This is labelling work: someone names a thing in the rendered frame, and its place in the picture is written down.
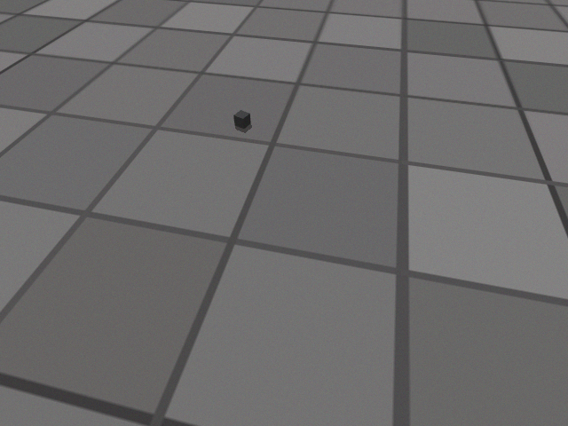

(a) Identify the cube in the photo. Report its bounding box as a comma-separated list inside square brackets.
[233, 110, 251, 129]

